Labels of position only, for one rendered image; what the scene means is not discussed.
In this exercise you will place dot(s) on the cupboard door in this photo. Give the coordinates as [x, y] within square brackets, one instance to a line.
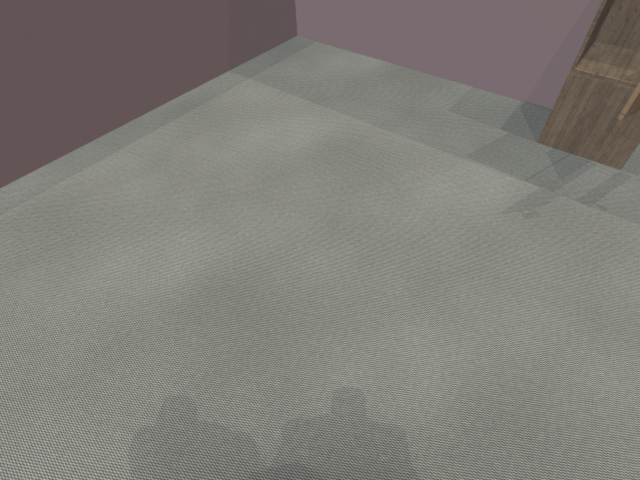
[632, 106]

